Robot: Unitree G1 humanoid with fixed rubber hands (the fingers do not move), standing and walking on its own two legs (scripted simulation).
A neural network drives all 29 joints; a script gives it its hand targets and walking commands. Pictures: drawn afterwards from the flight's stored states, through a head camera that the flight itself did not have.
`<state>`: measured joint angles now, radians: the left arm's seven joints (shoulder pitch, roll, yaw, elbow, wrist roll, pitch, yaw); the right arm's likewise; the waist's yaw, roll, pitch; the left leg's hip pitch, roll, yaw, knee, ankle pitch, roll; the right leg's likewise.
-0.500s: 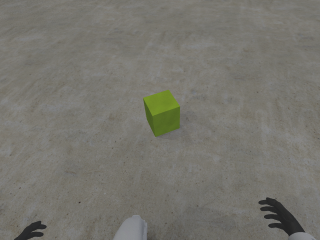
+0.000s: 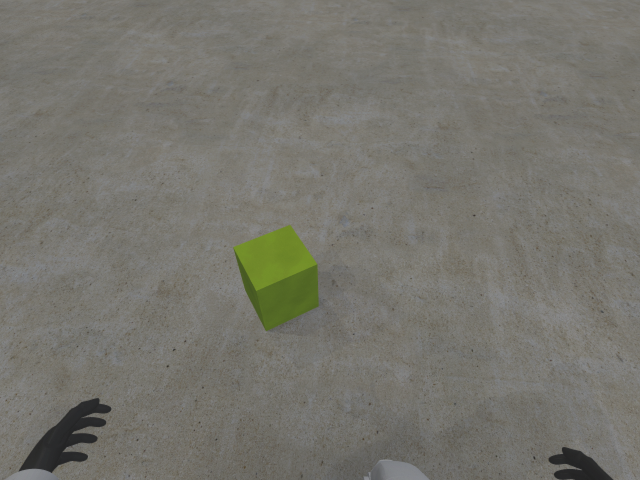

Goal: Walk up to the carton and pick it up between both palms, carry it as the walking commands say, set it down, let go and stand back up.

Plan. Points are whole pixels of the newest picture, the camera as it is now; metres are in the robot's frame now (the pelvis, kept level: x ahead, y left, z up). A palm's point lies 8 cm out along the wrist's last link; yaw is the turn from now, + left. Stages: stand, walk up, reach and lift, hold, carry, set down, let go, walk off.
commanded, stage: walk up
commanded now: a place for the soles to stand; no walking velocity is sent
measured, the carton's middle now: (278, 278) +0.85 +0.13 -0.62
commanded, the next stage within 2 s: none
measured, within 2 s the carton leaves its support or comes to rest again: neither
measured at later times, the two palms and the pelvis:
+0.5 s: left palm (17, 428) +0.22 +0.40 -0.07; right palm (468, 292) +0.37 -0.23 -0.02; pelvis +0.17 +0.06 +0.00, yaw +3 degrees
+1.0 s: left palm (0, 315) +0.38 +0.49 -0.04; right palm (410, 266) +0.45 -0.17 -0.06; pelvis +0.28 +0.14 -0.01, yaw +0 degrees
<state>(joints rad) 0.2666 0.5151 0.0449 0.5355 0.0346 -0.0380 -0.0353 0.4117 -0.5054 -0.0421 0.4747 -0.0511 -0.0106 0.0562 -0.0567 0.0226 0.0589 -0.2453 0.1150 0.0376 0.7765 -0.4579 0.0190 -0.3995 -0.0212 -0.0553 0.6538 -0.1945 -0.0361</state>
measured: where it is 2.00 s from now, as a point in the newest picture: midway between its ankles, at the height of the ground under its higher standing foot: (265, 449)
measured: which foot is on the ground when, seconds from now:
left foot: up 0.00-0.40, down 0.42-0.68, up 0.70-0.96, down 0.98-1.00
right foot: down 0.00-0.40, up 0.42-0.66, down 0.68-1.00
